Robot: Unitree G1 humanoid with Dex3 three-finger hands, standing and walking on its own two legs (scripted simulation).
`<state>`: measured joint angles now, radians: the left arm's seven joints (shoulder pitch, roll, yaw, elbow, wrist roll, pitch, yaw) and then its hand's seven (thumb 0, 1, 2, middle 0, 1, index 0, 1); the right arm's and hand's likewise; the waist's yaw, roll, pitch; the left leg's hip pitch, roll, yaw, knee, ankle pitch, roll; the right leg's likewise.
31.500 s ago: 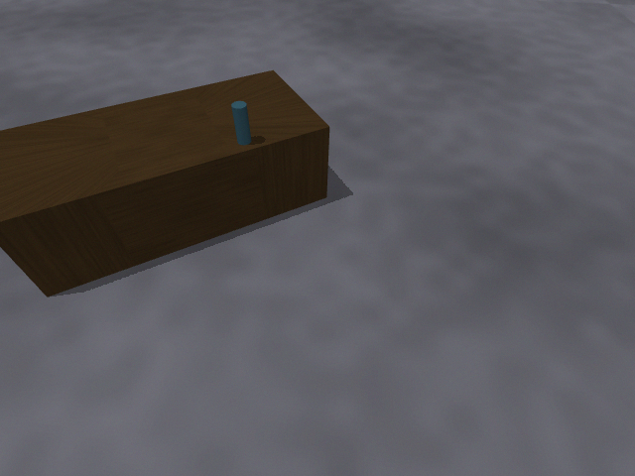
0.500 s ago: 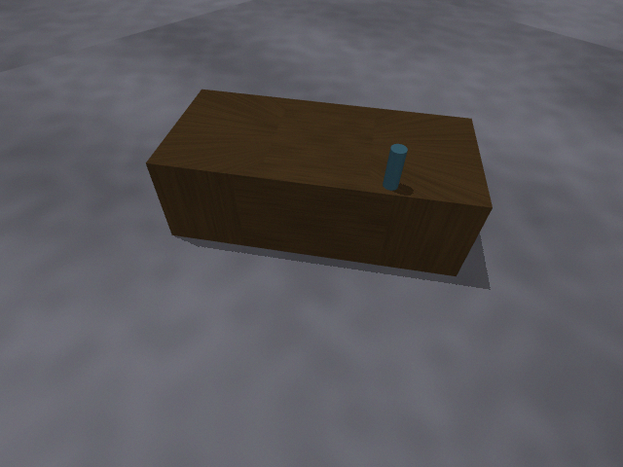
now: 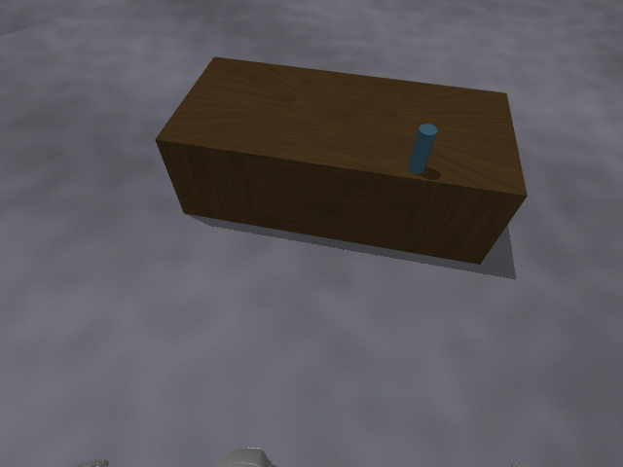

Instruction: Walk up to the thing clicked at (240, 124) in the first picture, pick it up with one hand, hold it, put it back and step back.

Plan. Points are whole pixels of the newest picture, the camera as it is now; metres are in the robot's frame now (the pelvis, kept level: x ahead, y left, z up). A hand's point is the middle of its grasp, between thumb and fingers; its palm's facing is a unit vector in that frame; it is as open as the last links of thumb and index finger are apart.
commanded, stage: step back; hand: right
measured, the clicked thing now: (421, 150) +1.01 -0.27 -0.29
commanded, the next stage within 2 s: stand in 0.12 s
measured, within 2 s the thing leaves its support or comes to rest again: neither
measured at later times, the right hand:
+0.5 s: hand out of the picture +0.09 -0.26 -0.13, palm faces +0.03 +0.94 -0.34, open 7.4 cm
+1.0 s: hand out of the picture +0.05 -0.25 -0.13, palm faces +0.00 +0.94 -0.33, open 7.4 cm
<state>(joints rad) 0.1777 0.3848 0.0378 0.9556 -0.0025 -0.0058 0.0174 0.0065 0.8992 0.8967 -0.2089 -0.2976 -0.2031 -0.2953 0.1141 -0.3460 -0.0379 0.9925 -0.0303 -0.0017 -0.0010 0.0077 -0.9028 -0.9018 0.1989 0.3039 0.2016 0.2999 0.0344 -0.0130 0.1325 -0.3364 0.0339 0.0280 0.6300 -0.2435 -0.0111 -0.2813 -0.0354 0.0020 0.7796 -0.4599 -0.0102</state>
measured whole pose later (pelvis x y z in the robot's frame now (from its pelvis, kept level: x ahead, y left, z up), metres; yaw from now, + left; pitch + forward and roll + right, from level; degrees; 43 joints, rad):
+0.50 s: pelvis +0.01 +0.00 +0.02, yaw -2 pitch -4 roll +0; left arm 0.09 0.36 0.00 1.09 0.00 -0.02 -0.01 0.01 0.90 0.90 -0.21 -0.30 -0.20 -0.30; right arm 0.09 -0.35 -0.01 1.11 -0.01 -0.01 0.01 0.01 -0.90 -0.90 0.20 0.30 0.20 0.30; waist -0.01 0.00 0.07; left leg -0.18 0.06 0.05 0.41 -0.15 -0.03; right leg -0.08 -0.02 -0.01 0.41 -0.27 0.02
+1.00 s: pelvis +0.00 +0.01 +0.02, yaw -1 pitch -3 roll +0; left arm 0.14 0.36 0.01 1.14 0.01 -0.01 -0.02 0.01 0.90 0.90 -0.21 -0.30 -0.20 -0.30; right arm 0.12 -0.35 0.00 1.15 -0.02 -0.01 0.02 0.01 -0.90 -0.90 0.20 0.30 0.20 0.30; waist -0.01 0.00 0.06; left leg -0.20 0.05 0.05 0.35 -0.10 -0.02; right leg -0.09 -0.02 -0.02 0.35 -0.21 0.03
